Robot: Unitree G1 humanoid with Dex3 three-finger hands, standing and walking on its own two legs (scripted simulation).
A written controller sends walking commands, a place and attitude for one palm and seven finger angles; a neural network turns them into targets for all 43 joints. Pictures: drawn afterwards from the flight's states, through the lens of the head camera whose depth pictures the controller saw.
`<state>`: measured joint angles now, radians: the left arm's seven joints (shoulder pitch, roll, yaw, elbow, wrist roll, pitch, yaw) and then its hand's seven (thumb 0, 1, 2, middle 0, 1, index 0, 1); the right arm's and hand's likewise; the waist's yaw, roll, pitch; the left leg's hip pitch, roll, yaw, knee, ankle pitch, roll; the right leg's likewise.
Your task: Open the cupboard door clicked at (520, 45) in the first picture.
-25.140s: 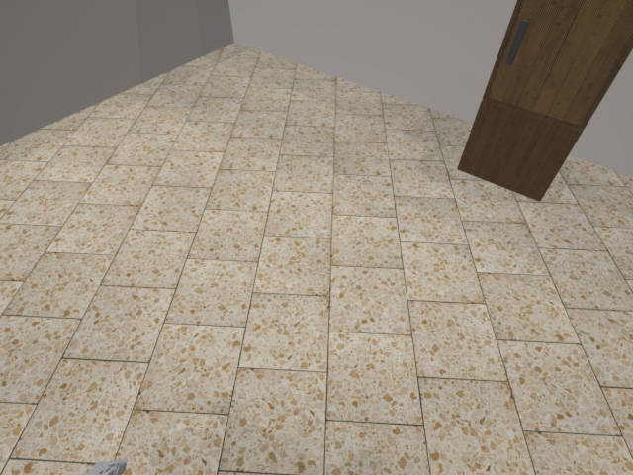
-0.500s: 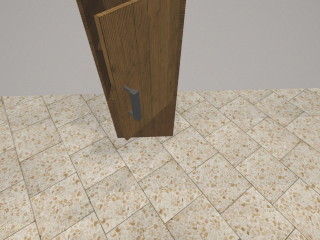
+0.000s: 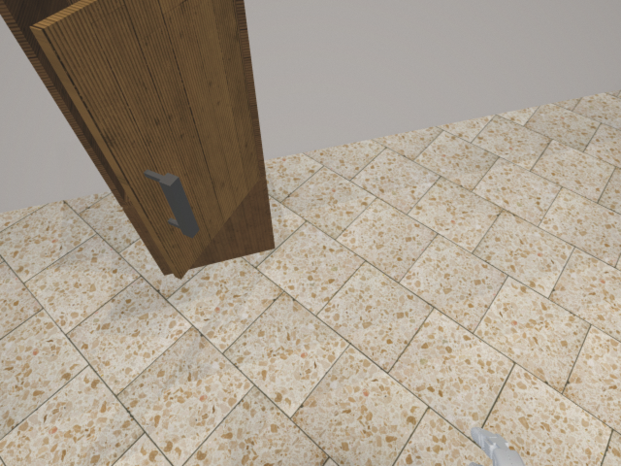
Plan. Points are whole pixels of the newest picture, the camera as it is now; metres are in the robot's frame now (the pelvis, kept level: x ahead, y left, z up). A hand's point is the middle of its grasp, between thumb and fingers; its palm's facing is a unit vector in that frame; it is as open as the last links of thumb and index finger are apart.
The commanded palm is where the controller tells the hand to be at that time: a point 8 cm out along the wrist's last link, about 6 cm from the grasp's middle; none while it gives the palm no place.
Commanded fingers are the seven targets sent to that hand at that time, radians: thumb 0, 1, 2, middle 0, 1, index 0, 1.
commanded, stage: walk to a spot facing it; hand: left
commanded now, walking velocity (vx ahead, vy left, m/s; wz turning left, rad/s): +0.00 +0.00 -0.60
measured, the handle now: (171, 204) +0.55 +0.32 -0.09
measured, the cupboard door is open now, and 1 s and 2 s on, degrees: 48 48 48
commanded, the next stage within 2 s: none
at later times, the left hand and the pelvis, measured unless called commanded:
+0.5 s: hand (215, 448) +0.16 +0.16 -0.17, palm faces -0.28 -0.93 -0.23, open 7.4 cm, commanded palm none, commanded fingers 0.00 0.90 0.90 -0.20 -0.30 -0.20 -0.30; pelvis +0.01 -0.02 -0.01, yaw -17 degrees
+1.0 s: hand (274, 413) +0.21 +0.08 -0.17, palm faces -0.54 -0.82 -0.20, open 7.4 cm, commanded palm none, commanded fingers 0.00 0.90 0.90 -0.20 -0.30 -0.20 -0.30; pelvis +0.06 -0.06 +0.00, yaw -36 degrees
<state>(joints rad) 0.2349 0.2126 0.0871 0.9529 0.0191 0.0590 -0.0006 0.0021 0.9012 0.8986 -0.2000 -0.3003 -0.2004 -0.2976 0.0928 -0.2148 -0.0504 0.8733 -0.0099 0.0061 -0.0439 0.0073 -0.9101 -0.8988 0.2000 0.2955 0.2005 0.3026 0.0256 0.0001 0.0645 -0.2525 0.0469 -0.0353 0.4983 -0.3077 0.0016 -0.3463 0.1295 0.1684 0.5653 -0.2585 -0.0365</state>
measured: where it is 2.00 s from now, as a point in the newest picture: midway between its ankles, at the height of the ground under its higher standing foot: (460, 434)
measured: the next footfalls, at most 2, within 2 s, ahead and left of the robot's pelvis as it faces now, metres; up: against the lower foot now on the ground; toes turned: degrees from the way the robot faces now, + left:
right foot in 0.22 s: +0.06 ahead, -0.14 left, +0.00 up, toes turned -6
left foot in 0.42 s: +0.08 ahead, +0.11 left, +0.00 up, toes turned -13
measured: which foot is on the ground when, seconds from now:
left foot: down 0.00-0.20, up 0.22-0.40, down 0.42-0.66, up 0.68-0.96, down 0.98-1.00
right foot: down 0.00-0.00, up 0.02-0.20, down 0.22-0.42, up 0.44-0.64, down 0.66-0.96, up 0.98-1.00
